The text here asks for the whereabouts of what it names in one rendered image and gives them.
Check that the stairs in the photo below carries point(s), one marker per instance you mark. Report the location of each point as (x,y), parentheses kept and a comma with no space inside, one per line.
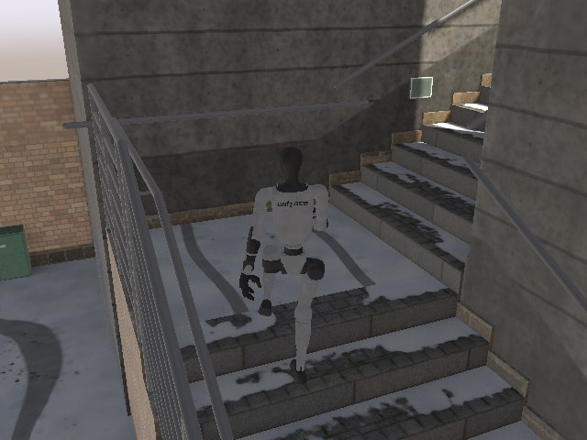
(422,202)
(413,373)

